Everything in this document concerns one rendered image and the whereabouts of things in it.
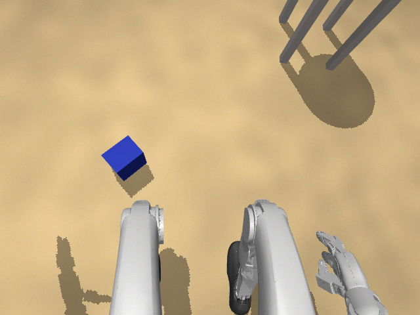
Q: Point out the right robot hand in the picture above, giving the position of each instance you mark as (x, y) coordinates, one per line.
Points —
(344, 265)

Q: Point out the carton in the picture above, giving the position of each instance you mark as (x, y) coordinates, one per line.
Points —
(125, 158)

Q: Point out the right robot foot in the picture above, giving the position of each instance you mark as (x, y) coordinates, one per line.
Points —
(237, 306)

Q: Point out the right robot arm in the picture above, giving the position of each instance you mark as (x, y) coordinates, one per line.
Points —
(363, 301)

